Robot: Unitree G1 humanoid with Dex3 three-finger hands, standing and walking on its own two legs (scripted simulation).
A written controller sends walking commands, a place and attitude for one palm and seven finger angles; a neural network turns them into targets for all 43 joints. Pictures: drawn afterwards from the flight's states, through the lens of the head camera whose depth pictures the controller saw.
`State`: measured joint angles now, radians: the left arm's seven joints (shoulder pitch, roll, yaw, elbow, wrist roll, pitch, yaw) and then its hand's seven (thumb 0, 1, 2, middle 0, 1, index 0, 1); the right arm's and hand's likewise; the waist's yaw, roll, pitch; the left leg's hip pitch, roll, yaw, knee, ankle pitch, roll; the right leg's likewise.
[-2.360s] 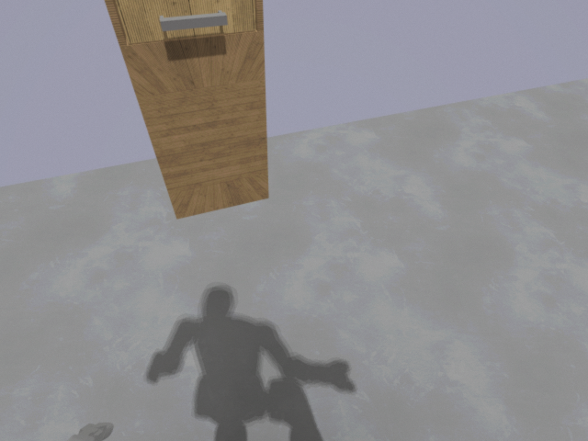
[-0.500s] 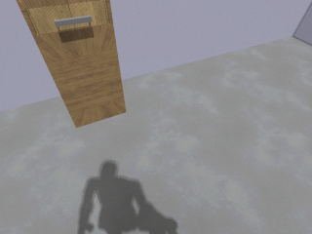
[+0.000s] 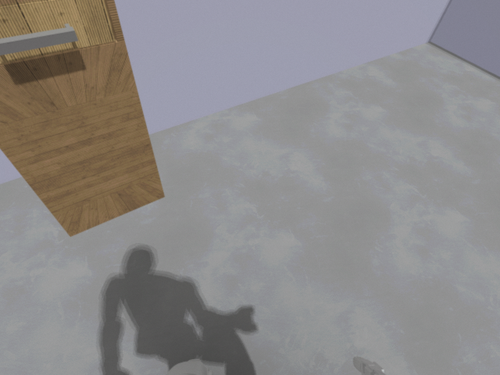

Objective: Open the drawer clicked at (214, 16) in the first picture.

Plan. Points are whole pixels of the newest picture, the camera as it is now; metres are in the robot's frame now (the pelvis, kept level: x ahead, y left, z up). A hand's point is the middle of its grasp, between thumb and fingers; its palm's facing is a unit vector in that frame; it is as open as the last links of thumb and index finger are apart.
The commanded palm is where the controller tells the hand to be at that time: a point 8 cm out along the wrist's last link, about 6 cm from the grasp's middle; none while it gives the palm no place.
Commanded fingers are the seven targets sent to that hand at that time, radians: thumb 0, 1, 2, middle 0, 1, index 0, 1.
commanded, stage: walk to a spot facing it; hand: left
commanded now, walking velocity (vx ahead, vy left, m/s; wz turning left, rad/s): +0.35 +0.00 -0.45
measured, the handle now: (33, 37) +0.79 +0.62 +0.09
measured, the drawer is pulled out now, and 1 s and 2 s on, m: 0.00 0.00 0.00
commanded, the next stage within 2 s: turn to face it in 0.30 s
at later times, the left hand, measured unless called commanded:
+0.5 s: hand (211, 257) +0.36 +0.11 -0.14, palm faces -0.23 -0.95 -0.23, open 7.4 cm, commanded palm none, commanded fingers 0.00 0.90 0.90 -0.20 -0.30 -0.20 -0.30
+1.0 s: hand (184, 251) +0.38 +0.18 -0.16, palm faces +0.05 -0.98 -0.19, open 7.4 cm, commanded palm none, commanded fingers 0.00 0.90 0.90 -0.20 -0.30 -0.20 -0.30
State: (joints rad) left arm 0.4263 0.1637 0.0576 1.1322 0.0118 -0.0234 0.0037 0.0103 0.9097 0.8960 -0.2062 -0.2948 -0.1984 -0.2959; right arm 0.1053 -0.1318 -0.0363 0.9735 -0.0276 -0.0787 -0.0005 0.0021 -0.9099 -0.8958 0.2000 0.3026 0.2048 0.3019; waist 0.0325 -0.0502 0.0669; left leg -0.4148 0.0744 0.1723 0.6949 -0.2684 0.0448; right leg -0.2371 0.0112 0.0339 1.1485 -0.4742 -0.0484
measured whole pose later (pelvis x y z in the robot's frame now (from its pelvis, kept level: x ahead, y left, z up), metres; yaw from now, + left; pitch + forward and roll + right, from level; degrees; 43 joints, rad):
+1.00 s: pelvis +0.31 -0.02 +0.02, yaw +1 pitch +2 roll -2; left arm 0.18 0.23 0.08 0.97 0.01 0.05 0.01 0.01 0.91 0.90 -0.20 -0.29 -0.20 -0.30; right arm 0.21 -0.17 -0.04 0.96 -0.02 0.01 -0.01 0.00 -0.91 -0.90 0.20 0.30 0.21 0.30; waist -0.02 -0.04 0.07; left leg -0.32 0.00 0.08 0.52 -0.22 0.08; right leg -0.47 -0.08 -0.03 1.09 -0.42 0.09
